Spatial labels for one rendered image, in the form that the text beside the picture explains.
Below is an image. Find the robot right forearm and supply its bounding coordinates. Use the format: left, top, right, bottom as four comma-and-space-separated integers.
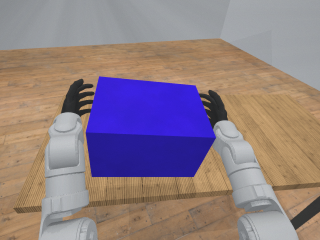
212, 120, 299, 240

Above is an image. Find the right robot hand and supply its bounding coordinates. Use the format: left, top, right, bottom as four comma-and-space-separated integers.
199, 90, 228, 129

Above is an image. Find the robot left forearm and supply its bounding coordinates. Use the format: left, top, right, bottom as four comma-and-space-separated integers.
38, 112, 89, 240

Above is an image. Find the table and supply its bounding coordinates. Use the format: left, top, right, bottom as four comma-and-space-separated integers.
13, 94, 320, 230

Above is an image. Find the right robot upper arm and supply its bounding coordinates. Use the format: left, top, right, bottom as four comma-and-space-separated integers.
237, 210, 297, 240

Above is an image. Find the carton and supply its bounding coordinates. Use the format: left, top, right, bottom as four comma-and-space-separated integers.
85, 76, 216, 177

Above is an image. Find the left robot hand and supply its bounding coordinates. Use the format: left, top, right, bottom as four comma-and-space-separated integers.
61, 79, 95, 117

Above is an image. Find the left robot upper arm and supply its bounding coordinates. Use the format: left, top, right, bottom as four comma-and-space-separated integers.
40, 217, 98, 240

